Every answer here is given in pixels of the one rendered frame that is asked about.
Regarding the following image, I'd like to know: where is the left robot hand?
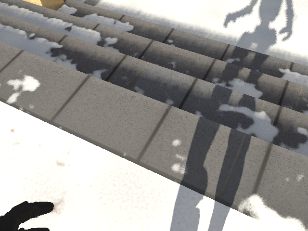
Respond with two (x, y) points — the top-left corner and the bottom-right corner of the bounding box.
(0, 201), (54, 231)

